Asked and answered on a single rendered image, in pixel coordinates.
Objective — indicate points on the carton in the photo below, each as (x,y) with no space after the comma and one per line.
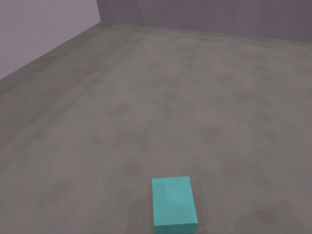
(173,206)

